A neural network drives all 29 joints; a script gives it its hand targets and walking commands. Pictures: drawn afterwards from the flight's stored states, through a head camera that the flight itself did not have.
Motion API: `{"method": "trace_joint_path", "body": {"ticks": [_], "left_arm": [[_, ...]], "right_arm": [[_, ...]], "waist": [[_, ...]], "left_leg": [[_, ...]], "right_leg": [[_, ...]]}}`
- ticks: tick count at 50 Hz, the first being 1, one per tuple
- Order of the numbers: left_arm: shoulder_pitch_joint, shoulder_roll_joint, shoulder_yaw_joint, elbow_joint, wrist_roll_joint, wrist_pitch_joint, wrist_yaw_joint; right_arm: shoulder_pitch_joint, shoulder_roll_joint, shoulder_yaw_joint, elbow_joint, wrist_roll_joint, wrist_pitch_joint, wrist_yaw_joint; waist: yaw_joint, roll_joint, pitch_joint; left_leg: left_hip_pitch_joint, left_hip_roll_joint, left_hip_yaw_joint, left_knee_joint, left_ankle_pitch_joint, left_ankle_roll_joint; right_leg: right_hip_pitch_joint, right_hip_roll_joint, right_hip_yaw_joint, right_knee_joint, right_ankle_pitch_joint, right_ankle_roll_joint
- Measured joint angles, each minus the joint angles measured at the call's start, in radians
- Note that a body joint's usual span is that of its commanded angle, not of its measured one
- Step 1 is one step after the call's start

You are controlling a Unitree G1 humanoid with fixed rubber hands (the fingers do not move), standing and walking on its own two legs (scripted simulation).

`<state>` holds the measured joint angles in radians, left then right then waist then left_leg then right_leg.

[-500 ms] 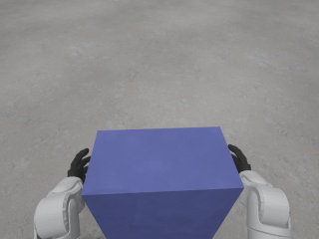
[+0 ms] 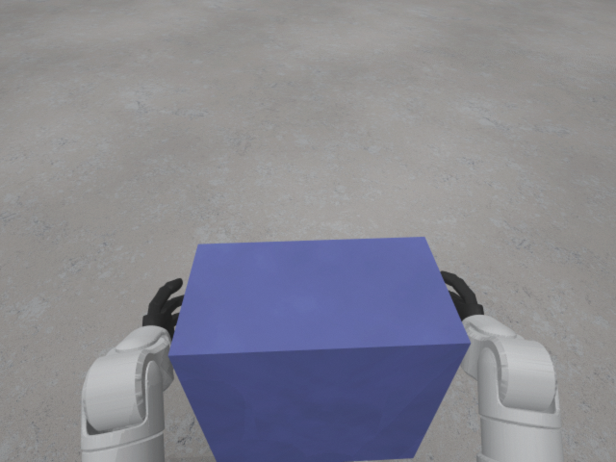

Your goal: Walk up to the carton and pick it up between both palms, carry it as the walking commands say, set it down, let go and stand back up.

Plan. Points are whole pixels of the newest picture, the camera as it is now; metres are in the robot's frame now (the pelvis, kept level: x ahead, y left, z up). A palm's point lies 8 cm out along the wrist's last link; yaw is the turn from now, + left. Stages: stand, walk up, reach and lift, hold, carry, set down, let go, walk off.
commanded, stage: carry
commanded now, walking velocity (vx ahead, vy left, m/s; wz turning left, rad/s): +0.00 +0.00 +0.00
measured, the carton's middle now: (315, 360) +0.25 -0.01 +0.01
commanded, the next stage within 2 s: hold in 1.56 s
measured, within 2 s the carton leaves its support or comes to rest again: neither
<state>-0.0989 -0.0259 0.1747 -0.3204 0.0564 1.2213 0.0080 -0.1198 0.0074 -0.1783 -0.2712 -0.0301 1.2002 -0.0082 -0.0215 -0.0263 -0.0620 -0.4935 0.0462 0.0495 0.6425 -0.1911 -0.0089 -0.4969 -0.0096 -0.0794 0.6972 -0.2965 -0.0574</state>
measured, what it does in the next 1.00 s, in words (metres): steps on the spot: left foot, then right foot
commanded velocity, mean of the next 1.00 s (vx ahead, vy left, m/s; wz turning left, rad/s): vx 0.00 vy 0.00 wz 0.00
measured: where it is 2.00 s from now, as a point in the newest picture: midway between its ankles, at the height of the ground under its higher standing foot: outside the picture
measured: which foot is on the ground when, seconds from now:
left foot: down 0.00-0.02, up 0.04-0.16, down 0.18-1.00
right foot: down 0.00-0.20, up 0.22-0.36, down 0.38-1.00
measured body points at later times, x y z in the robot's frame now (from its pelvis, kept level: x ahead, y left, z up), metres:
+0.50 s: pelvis -0.02 +0.01 +0.01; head -0.02 +0.02 +0.46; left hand +0.24 +0.20 +0.07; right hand +0.24 -0.17 +0.07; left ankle +0.02 +0.09 -0.72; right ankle +0.01 -0.12 -0.72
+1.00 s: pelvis -0.03 -0.01 +0.02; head -0.04 -0.01 +0.47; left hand +0.23 +0.18 +0.08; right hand +0.24 -0.19 +0.07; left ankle +0.02 +0.09 -0.72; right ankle +0.01 -0.12 -0.72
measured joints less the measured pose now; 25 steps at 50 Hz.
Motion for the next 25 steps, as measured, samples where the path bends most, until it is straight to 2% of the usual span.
{"method": "trace_joint_path", "body": {"ticks": [1, 3, 5, 6, 8, 9, 10, 12, 16, 18, 20, 25], "left_arm": [[-0.008, -0.001, 0.003, 0.003, -0.002, -0.001, 0.001], [-0.018, -0.012, 0.006, 0.011, 0.0, -0.003, 0.002], [-0.004, -0.028, 0.002, 0.018, 0.009, -0.016, 0.003], [0.008, -0.03, -0.002, 0.015, 0.013, -0.019, 0.004], [0.03, -0.029, -0.008, -0.007, 0.014, -0.014, 0.007], [0.036, -0.027, -0.01, -0.023, 0.012, -0.012, 0.008], [0.035, -0.016, -0.009, -0.032, 0.006, -0.014, 0.008], [0.037, 0.005, -0.006, -0.042, -0.011, -0.013, 0.007], [0.04, 0.014, 0.0, -0.047, -0.035, -0.014, 0.005], [0.041, 0.012, 0.0, -0.047, -0.036, -0.021, 0.002], [0.036, 0.006, -0.005, -0.043, -0.031, -0.033, 0.001], [0.017, -0.009, -0.008, 0.006, -0.005, -0.076, -0.01]], "right_arm": [[0.0, 0.001, -0.002, -0.003, 0.0, -0.002, -0.001], [0.006, -0.006, -0.005, -0.012, 0.004, -0.001, -0.002], [0.004, -0.023, -0.004, -0.001, 0.012, -0.001, 0.001], [0.002, -0.026, -0.004, 0.008, 0.02, 0.0, 0.008], [0.003, -0.026, -0.003, 0.008, 0.026, 0.004, 0.01], [0.005, -0.024, -0.002, -0.002, 0.028, 0.004, 0.009], [0.007, -0.013, -0.002, -0.007, 0.026, -0.007, 0.009], [0.017, 0.014, -0.002, -0.014, 0.013, -0.022, 0.009], [0.057, 0.047, -0.009, -0.059, -0.004, -0.027, 0.006], [0.066, 0.05, -0.012, -0.073, -0.007, -0.028, 0.006], [0.063, 0.043, -0.016, -0.074, -0.002, -0.036, 0.007], [0.047, 0.023, -0.02, -0.035, -0.006, -0.068, 0.017]], "waist": [[0.004, -0.003, 0.006], [0.021, -0.015, 0.005], [0.034, -0.003, 0.0], [0.036, 0.005, -0.003], [0.033, 0.02, -0.013], [0.028, 0.026, -0.017], [0.024, 0.012, -0.011], [0.029, -0.003, 0.001], [0.04, -0.012, -0.013], [0.041, -0.008, -0.03], [0.045, 0.014, -0.034], [0.026, 0.036, -0.022]], "left_leg": [[-0.012, -0.003, 0.002, 0.026, -0.032, 0.0], [-0.067, -0.024, 0.0, 0.168, -0.195, -0.008], [-0.1, -0.04, -0.004, 0.325, -0.238, -0.007], [-0.085, -0.042, 0.002, 0.332, -0.23, 0.0], [0.002, -0.047, 0.02, 0.196, -0.223, 0.019], [0.043, -0.053, 0.021, 0.104, -0.186, 0.043], [0.045, -0.063, 0.025, 0.08, -0.135, 0.069], [0.045, -0.068, 0.037, 0.069, -0.115, 0.088], [0.049, -0.074, 0.048, 0.026, -0.1, 0.091], [0.042, -0.074, 0.05, 0.018, -0.096, 0.091], [0.036, -0.057, 0.046, 0.019, -0.096, 0.088], [0.066, -0.054, 0.039, -0.026, -0.065, 0.081]], "right_leg": [[-0.005, -0.001, 0.005, 0.01, 0.018, -0.006], [-0.019, -0.012, 0.013, 0.002, 0.11, 0.002], [-0.027, -0.009, 0.009, -0.015, 0.128, 0.012], [-0.026, -0.003, 0.006, -0.034, 0.132, 0.016], [-0.028, 0.009, -0.002, -0.063, 0.147, 0.021], [-0.038, 0.012, -0.009, -0.062, 0.148, 0.024], [-0.048, 0.004, -0.003, -0.049, 0.13, 0.03], [-0.063, 0.009, 0.027, -0.001, 0.024, 0.043], [-0.038, -0.006, 0.072, 0.082, -0.033, 0.047], [0.026, -0.015, 0.075, 0.016, -0.034, 0.048], [0.072, -0.003, 0.069, -0.071, 0.023, 0.07], [0.102, 0.0, 0.059, -0.11, 0.042, 0.075]]}}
